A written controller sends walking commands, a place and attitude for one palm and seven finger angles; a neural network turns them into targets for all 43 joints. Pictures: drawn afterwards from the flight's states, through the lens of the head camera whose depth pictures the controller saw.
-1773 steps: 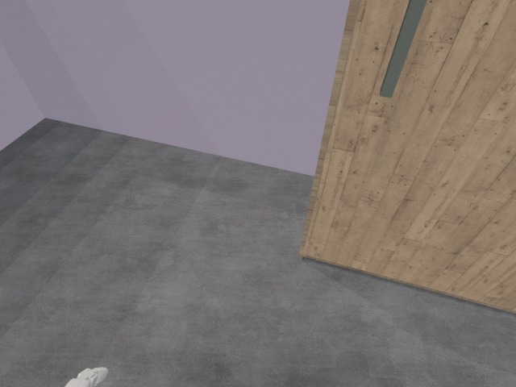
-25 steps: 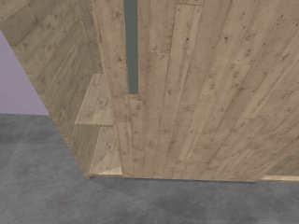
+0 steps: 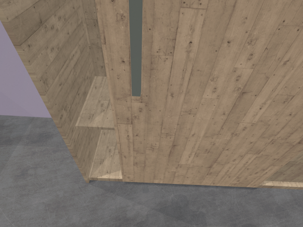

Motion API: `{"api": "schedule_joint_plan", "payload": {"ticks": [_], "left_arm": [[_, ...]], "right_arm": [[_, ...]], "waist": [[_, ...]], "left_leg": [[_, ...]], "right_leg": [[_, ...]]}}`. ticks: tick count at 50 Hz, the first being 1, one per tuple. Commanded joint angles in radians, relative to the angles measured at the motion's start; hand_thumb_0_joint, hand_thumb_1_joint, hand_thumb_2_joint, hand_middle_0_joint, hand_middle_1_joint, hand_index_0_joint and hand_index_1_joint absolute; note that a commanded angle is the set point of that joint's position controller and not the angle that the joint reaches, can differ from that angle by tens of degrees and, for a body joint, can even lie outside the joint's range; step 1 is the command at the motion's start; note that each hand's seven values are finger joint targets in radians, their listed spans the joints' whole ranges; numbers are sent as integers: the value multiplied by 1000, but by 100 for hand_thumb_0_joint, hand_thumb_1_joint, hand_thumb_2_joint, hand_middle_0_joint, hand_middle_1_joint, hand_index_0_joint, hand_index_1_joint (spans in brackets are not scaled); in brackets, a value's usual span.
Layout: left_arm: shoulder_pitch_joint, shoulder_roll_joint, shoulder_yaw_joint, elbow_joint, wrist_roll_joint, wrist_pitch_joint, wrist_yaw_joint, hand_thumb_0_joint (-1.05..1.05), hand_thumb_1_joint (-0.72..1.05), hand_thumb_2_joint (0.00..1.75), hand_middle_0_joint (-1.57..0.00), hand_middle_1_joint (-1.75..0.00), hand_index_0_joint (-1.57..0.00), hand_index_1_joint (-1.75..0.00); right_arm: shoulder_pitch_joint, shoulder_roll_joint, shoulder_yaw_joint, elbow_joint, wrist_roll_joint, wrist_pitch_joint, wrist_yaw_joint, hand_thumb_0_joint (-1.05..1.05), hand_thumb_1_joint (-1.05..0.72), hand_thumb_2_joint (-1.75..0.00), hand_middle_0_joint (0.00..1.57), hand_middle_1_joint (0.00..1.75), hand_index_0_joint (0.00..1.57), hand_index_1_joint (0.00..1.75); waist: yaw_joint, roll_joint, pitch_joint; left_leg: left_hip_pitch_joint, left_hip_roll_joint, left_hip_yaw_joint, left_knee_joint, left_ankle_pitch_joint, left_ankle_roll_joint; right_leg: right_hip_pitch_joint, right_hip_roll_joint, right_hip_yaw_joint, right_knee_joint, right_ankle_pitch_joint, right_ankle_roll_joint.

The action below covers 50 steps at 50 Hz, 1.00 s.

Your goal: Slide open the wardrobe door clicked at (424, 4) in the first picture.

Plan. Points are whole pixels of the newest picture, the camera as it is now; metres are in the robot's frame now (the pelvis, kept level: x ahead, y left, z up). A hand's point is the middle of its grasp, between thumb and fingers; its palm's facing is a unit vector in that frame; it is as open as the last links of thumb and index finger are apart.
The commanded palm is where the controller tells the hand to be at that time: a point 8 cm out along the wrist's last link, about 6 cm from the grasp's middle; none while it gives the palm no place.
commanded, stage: look again from close up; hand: left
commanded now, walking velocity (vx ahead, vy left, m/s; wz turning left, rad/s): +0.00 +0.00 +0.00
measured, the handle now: (136, 44) +0.49 +0.09 +0.25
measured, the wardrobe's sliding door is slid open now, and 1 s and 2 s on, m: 0.23 0.23 0.23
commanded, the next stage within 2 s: raise the hand with hooked fingers in 0.30 s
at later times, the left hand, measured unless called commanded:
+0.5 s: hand out of the picture +0.06 +0.20 -0.13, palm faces +0.19 -0.95 -0.24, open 7.3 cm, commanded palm +0.10 +0.23 -0.05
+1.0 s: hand (56, 217) +0.13 +0.21 +0.05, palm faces +0.27 -0.96 -0.10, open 9.6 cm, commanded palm +0.13 +0.25 +0.05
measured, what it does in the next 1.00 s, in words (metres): stands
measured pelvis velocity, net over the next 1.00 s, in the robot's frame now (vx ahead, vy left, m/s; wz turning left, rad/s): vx -0.02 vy -0.02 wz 0.08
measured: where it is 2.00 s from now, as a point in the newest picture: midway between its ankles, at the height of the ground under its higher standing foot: outside the picture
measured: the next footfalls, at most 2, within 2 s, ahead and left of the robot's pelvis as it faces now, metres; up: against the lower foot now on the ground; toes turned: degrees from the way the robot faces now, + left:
none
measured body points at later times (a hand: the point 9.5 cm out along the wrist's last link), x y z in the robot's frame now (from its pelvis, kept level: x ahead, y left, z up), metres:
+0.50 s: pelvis -0.02 +0.01 -0.01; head -0.01 +0.02 +0.44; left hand +0.05 +0.25 -0.11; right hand +0.01 -0.22 -0.15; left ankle +0.02 +0.12 -0.74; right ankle -0.02 -0.13 -0.74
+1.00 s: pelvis -0.02 -0.02 -0.05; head -0.01 -0.02 +0.40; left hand +0.11 +0.26 +0.06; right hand +0.21 -0.24 -0.10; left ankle +0.02 +0.12 -0.74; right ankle -0.02 -0.13 -0.74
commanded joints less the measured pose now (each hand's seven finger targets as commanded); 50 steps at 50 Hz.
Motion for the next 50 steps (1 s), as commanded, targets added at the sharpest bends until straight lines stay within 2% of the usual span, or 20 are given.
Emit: {"api": "schedule_joint_plan", "payload": {"ticks": [1, 19, 20, 21, 22, 23, 24, 25, 27, 29, 31, 32, 34, 35, 37, 40, 43, 46, 48, 50], "left_arm": [[86, 89, 19, -11, 1, -11, 8, 0, 90, 90, -20, -30, -20, -30], [96, 79, 21, -8, 2, -6, 9, 0, 90, 90, -20, -30, -20, -30], [114, 91, 3, 7, 17, -28, 46, 0, 90, 90, -20, -30, -20, -30], [-637, 290, 56, -1614, -190, -233, 45, 0, 88, 89, -20, -32, -20, -32], [-543, 357, 123, -1571, -130, -197, 108, 0, 85, 88, -20, -33, -20, -33], [-237, 194, 75, -1302, -111, -138, 150, 0, 83, 87, -21, -34, -21, -34], [94, -26, -61, -1062, -128, -19, 150, 0, 81, 86, -21, -36, -21, -36], [-10, -26, -86, -1358, -182, -36, 132, 0, 78, 85, -21, -37, -21, -37], [19, -32, -110, -1424, -173, -123, 109, 0, 74, 83, -21, -40, -21, -40], [73, -23, -42, -1262, -170, -197, 81, 0, 69, 81, -22, -43, -22, -43], [284, -58, 9, -1022, -204, -313, -32, 0, 64, 79, -22, -47, -22, -47], [390, 8, 98, -957, -229, -368, -112, 0, 62, 78, -22, -48, -22, -48], [357, 110, 200, -968, -276, -428, -250, 0, 57, 76, -22, -51, -22, -51], [370, 148, 250, -974, -271, -393, -272, 0, 55, 75, -22, -53, -22, -53], [303, 208, 297, -1114, -265, -308, -263, 0, 50, 73, -23, -55, -23, -55], [145, 214, 306, -1469, -285, -310, -192, 0, 43, 70, -23, -60, -23, -60], [-8, 246, 306, -1742, -269, -465, -129, 0, 36, 67, -24, -64, -24, -64], [-94, 191, 189, -1714, -285, -573, -185, 0, 29, 64, -24, -69, -24, -69], [-136, 170, 124, -1650, -311, -567, -257, 0, 25, 62, -25, -72, -25, -72], [-120, 214, 150, -1517, -324, -493, -327, 0, 20, 60, -25, -75, -25, -75]], "right_arm": [[52, -100, -16, -30, -1, -14, -5, 0, -90, -90, 20, 30, 20, 30], [70, -92, -18, -28, 0, -14, -5, 0, -90, -90, 20, 30, 20, 30], [-23, -136, -12, -108, 4, -21, 10, 0, -90, -90, 20, 30, 20, 30], [9, -301, -27, -482, 40, -148, -29, 0, -90, -90, 20, 30, 20, 30], [-149, -201, 29, -441, 70, -228, -69, 0, -90, -90, 20, 30, 20, 30], [-57, -216, -16, -393, 41, -277, -62, 0, -90, -90, 20, 30, 20, 30], [-37, -165, -10, -377, 84, -287, -42, 0, -90, -90, 20, 30, 20, 30], [-31, -194, -13, -467, 88, -296, -45, 0, -90, -90, 20, 30, 20, 30], [-73, -214, -20, -532, 85, -348, -66, 0, -90, -90, 20, 30, 20, 30], [-86, -226, -36, -550, 41, -350, -55, 0, -90, -90, 20, 30, 20, 30], [-107, -227, -59, -573, 28, -331, -26, 0, -90, -90, 20, 30, 20, 30], [-105, -233, -75, -587, 35, -309, -2, 0, -90, -90, 20, 30, 20, 30], [-166, -262, -88, -682, 33, -280, 17, 0, -90, -90, 20, 30, 20, 30], [-195, -253, -86, -729, 48, -261, 13, 0, -90, -90, 20, 30, 20, 30], [-217, -240, -81, -784, 62, -214, 6, 0, -90, -90, 20, 30, 20, 30], [-180, -201, -65, -840, 46, -198, -12, 0, -90, -90, 20, 30, 20, 30], [-93, -190, -60, -803, 23, -226, -22, 0, -90, -90, 20, 30, 20, 30], [-71, -207, -43, -727, 31, -275, -35, 0, -90, -90, 20, 30, 20, 30], [-79, -230, -34, -705, 44, -308, -51, 0, -90, -90, 20, 30, 20, 30], [-84, -244, -31, -687, 56, -321, -72, 0, -90, -90, 20, 30, 20, 30]], "waist": [[3, 33, 58], [3, 40, 62], [18, 112, 99], [-135, 279, -383], [-54, 379, -294], [-42, 307, -286], [-53, 173, -124], [-45, 168, -112], [-55, 101, -85], [-49, -134, 24], [5, -318, 84], [55, -291, 84], [60, -219, 35], [89, -187, -9], [113, 4, -52], [71, 143, -176], [11, 211, -305], [-70, 235, -228], [-105, 180, -159], [-104, 74, -115]], "left_leg": [[10, 68, -63, -78, 78, 19], [-1, 68, -73, -94, 34, 21], [-65, 77, -34, 110, 173, 0], [221, -14, -7, -4, 128, 25], [190, 16, 13, -19, 79, 20], [99, 33, -14, -42, -40, 3], [-18, 28, -57, -59, -152, 13], [-48, 14, -79, -40, -191, 12], [-72, -4, -75, 17, -233, 16], [-191, -16, -86, 86, -243, 7], [-329, -17, -55, 172, -219, -12], [-348, -21, -37, 189, -182, -24], [-369, -41, -4, 239, -159, -22], [-367, -52, 14, 241, -148, -10], [-344, -63, 32, 230, -151, -3], [-269, -47, 33, 262, -112, 14], [-185, -33, -3, 332, 19, 29], [-166, -26, -30, 377, -16, 32], [-169, -18, -51, 377, -74, 38], [-216, -19, -61, 356, -154, 41]], "right_leg": [[-90, -69, 56, -95, 84, -39], [-97, -68, 48, -86, 52, -35], [-135, -106, 110, -83, 281, -41], [-55, 11, -19, 49, 204, -55], [-114, 24, -32, 128, 82, -61], [-156, 26, -69, 155, -48, -67], [-223, 29, -80, 141, -64, -57], [-199, 21, -84, 136, -66, -48], [-220, 17, -66, 112, -115, -37], [-345, 36, -81, 131, -204, -32], [-442, 46, -98, 177, -291, -30], [-422, 42, -81, 185, -269, -45], [-383, 31, -57, 229, -213, -56], [-344, 28, -47, 241, -180, -53], [-310, 20, -37, 250, -162, -53], [-311, 28, -23, 275, -95, -46], [-331, 50, -13, 314, 44, -51], [-432, 55, -8, 292, 15, -45], [-442, 51, 3, 255, -26, -36], [-437, 43, 35, 196, -125, -25]]}}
